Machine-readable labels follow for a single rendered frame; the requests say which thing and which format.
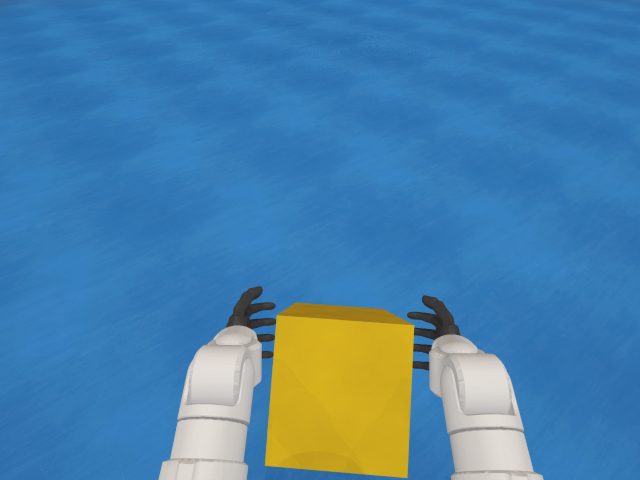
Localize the left robot hand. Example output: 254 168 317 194
226 286 276 358

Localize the robot left forearm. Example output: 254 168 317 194
158 325 262 480

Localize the right robot hand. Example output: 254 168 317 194
407 295 461 371

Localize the carton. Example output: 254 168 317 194
265 303 414 478

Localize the robot right forearm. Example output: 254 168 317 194
429 334 544 480

